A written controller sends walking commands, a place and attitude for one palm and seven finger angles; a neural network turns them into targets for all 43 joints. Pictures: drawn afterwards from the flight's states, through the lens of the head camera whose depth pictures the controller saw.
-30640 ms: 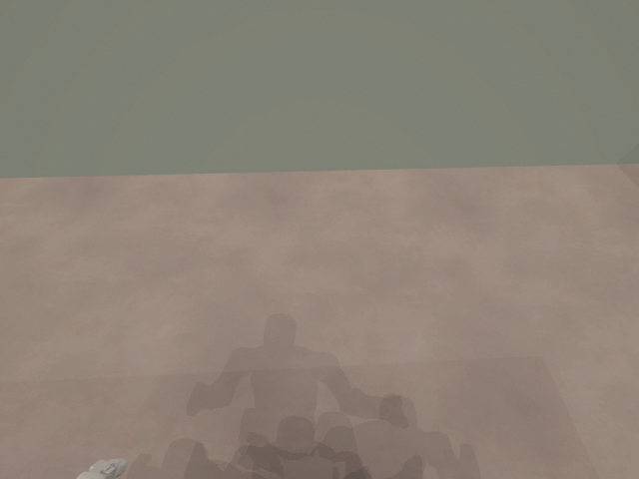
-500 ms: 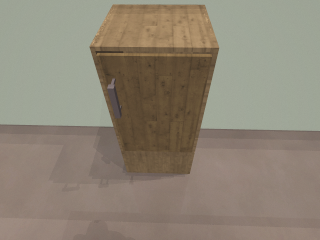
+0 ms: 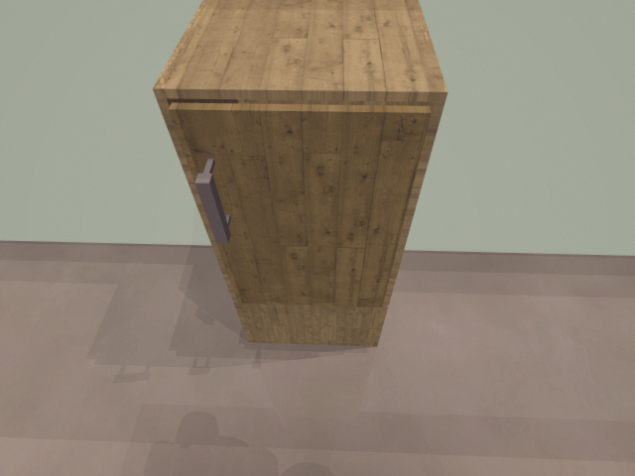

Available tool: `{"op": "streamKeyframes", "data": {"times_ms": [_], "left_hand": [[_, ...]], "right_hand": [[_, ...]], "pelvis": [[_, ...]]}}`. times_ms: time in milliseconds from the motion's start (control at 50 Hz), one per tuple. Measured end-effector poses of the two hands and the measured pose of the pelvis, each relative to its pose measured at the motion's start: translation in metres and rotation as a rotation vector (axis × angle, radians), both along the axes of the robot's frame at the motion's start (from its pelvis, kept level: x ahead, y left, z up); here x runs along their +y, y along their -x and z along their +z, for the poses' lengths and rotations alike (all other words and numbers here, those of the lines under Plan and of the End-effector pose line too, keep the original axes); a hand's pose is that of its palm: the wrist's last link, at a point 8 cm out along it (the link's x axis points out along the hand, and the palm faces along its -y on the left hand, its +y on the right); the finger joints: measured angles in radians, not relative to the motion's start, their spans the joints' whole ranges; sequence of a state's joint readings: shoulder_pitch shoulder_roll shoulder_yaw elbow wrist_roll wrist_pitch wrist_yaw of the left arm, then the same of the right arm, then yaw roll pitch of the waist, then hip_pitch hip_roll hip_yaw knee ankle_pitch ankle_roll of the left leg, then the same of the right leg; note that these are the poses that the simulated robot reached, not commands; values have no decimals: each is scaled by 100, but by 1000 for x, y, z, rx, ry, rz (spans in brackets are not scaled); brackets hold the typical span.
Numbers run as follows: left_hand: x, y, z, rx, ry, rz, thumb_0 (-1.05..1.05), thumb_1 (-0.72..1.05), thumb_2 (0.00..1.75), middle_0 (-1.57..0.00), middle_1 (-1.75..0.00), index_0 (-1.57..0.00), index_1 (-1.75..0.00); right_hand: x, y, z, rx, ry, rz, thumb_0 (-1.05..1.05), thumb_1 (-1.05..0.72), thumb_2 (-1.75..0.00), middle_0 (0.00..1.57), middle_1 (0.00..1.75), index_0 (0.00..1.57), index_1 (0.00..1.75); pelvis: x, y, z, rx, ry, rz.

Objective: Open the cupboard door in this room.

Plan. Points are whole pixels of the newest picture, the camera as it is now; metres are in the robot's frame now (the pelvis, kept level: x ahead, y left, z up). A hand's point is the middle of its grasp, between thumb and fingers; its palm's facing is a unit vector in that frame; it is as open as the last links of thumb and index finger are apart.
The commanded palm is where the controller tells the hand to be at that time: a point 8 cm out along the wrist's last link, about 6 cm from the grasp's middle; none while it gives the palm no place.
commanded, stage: come to a stop and stand still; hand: left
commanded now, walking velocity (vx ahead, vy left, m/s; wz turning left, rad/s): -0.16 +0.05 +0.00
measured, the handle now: (217, 202) +0.54 +0.21 -0.02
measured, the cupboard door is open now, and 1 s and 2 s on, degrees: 0 0 0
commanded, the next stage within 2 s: look again from close up in 0.96 s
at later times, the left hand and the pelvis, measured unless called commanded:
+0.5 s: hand out of the picture +0.01 +0.20 -0.16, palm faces +0.03 -0.97 -0.24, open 7.3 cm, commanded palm none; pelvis -0.02 +0.02 +0.01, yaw +0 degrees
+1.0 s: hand out of the picture -0.08 +0.20 -0.16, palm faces +0.05 -0.98 -0.17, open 7.4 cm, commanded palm none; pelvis -0.06 +0.03 +0.01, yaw +2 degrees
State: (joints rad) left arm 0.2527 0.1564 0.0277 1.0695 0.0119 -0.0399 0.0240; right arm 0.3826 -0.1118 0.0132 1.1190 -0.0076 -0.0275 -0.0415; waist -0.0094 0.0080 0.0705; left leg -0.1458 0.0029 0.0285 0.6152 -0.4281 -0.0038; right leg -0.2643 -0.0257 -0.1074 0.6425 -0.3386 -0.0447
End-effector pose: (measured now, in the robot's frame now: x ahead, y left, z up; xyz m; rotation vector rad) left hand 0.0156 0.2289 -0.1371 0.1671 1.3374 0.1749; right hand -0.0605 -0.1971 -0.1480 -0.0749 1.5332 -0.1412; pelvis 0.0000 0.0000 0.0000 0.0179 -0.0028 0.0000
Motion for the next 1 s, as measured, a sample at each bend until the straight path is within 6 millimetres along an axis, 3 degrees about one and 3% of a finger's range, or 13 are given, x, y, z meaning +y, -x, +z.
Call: {"op": "streamKeyframes", "data": {"times_ms": [80,180,380,480,580,720,880,1000], "left_hand": [[2,-19,6,-53,-23,2,1,93,90,-20,-30,-20,-30],[10,-23,1,-54,-15,13,0,93,90,-20,-30,-20,-30],[11,-7,8,-42,-16,-3,0,92,90,-20,-30,-20,-30],[15,10,8,-60,-20,-21,0,92,90,-20,-30,-20,-30],[19,25,9,-87,-7,-12,0,91,90,-20,-30,-20,-30],[24,51,7,-67,19,-10,0,91,90,-20,-30,-20,-30],[28,82,2,-2,41,17,0,91,90,-20,-30,-20,-30],[24,98,2,49,56,30,0,91,90,-20,-30,-20,-30]], "right_hand": [[-4,-25,2,-7,4,7,1,-90,-90,20,30,20,30],[-12,-67,3,-112,51,38,2,-92,-90,20,30,20,30],[-20,-113,15,-284,67,72,2,-92,-90,20,30,20,30],[-18,-121,20,-387,66,71,1,-91,-90,20,30,20,30],[-8,-105,23,-393,55,96,1,-91,-90,20,30,20,30],[-7,-56,25,-319,72,88,0,-93,-90,20,30,20,30],[1,12,23,-143,74,63,1,-91,-90,20,30,20,30],[15,36,21,-71,47,45,1,-91,-90,20,30,20,30]], "pelvis": [[-1,-4,5,7,-3,29],[7,-2,3,-3,-2,21],[10,7,8,-7,7,-8],[15,19,6,-29,4,2],[19,35,7,-56,9,4],[25,52,10,-35,17,12],[32,58,12,-18,22,23],[35,57,13,-17,20,26]]}}
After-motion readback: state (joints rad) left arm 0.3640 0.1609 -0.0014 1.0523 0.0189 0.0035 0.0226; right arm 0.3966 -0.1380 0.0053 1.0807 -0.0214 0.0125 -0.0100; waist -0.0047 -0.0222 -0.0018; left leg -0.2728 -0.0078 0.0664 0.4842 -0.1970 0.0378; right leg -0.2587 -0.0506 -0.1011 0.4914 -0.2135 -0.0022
